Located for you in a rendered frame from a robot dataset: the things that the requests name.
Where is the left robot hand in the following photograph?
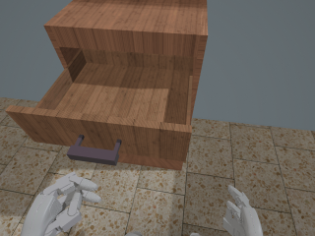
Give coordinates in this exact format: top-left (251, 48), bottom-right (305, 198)
top-left (20, 171), bottom-right (102, 236)

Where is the right robot hand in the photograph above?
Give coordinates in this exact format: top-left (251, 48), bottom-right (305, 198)
top-left (222, 185), bottom-right (263, 236)

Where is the drawer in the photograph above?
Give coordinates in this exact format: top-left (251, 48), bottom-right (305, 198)
top-left (5, 48), bottom-right (194, 162)

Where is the handle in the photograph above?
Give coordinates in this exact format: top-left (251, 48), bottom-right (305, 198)
top-left (66, 134), bottom-right (122, 166)

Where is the cabinet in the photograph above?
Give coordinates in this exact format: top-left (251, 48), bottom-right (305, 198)
top-left (43, 0), bottom-right (208, 171)

